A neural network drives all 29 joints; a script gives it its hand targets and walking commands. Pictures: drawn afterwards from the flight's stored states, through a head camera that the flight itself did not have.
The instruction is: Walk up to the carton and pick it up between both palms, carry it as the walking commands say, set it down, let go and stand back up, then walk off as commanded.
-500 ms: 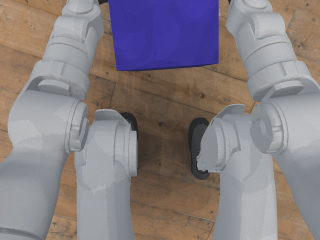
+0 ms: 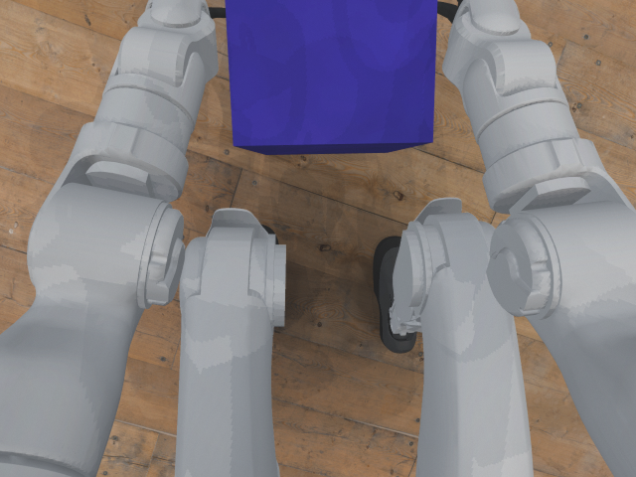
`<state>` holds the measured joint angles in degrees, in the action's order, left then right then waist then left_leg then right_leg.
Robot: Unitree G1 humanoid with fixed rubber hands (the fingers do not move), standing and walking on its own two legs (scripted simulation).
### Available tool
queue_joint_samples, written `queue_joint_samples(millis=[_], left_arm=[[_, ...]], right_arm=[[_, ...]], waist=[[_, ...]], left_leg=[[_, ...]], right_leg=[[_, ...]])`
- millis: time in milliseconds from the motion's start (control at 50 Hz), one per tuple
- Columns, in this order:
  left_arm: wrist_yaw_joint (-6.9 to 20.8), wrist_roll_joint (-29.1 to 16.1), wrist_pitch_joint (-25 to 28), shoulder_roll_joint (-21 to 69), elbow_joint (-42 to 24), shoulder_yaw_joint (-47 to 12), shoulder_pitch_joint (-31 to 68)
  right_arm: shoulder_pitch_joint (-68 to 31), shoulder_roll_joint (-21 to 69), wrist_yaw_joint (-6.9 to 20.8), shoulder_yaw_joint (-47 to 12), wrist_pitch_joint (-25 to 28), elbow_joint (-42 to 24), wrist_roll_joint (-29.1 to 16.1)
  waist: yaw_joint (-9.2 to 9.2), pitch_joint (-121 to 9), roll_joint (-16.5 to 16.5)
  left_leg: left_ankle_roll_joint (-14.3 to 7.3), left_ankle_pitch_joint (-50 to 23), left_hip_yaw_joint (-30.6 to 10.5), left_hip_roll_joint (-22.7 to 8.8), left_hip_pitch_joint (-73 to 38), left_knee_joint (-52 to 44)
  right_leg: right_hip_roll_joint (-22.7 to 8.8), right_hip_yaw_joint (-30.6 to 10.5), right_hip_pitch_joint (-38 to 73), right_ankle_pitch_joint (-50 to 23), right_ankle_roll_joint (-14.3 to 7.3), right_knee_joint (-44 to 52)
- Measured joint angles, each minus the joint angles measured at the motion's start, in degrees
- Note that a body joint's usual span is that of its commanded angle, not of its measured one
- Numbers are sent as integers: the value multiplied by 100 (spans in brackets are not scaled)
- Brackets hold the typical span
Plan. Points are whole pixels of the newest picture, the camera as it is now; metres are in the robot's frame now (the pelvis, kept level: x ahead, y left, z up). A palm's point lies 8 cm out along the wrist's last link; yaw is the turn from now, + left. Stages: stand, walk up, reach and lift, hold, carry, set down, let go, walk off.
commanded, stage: reach and lift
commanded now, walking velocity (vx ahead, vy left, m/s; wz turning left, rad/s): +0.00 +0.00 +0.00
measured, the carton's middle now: (327, 53) +0.52 +0.01 -0.21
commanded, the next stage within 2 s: none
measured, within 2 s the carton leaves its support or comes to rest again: neither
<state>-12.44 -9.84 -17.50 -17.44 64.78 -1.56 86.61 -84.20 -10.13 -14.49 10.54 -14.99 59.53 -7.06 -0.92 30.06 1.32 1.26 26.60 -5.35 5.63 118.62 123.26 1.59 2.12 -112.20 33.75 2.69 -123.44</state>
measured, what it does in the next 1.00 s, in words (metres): rises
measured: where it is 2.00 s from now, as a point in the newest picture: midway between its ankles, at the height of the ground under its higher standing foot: (327, 309)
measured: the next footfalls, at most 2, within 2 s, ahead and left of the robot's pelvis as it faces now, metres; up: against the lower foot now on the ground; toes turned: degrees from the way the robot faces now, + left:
none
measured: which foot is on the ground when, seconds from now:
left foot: down 0.00-1.00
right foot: down 0.00-1.00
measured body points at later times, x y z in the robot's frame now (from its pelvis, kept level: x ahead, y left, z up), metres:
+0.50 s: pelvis -0.01 +0.00 +0.03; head +0.31 +0.02 +0.34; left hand +0.54 +0.14 -0.08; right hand +0.54 -0.13 -0.06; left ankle +0.16 +0.11 -0.35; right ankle +0.14 -0.13 -0.35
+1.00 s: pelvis -0.02 +0.00 +0.08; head +0.28 +0.02 +0.40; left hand +0.53 +0.14 -0.01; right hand +0.52 -0.13 +0.00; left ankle +0.16 +0.11 -0.35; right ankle +0.14 -0.13 -0.35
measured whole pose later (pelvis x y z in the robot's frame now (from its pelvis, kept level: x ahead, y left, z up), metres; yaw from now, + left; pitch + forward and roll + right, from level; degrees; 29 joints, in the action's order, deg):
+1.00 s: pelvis -0.02 +0.00 +0.08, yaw +1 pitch +15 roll -5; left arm -12.3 0.6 -27.3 -10.3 48.3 11.5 78.4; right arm -74.6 -7.4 -15.6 13.1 -25.9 43.3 -2.7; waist -2.0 30.1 2.5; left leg 1.5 25.2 -6.3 5.5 99.7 110.2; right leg 2.0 2.1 -94.0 31.2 2.6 -109.9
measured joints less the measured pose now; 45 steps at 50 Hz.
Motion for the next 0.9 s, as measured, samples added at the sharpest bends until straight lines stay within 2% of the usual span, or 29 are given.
queue_joint_samples(millis=[220, 360, 680, 900], left_arm=[[-10, 280, -214, 201, -491, 460, -109], [48, 588, -334, 337, -742, 959, -267], [64, 813, -812, 439, -1316, 1129, -509], [40, 1037, -925, 625, -1530, 1302, -672]], right_arm=[[491, 21, -115, 2, -395, -981, 14], [494, 93, -134, 79, -522, -1058, 107], [580, 183, -158, 140, -918, -1331, 269], [769, 250, -107, 256, -994, -1457, 433]], waist=[[-80, 12, 53], [-80, 1, 53], [-80, 6, 53], [-90, 0, 92]], left_leg=[[62, 25, -22, 1, -409, -244], [71, -43, -35, -15, -673, -455], [39, -144, -58, -15, -1162, -855], [28, -140, -83, -15, -1641, -1153]], right_leg=[[0, 0, 342, -3, -37, 200], [14, 0, 574, -104, -54, 409], [18, 0, 1095, -230, -12, 876], [36, -1, 1573, -247, -11, 1198]])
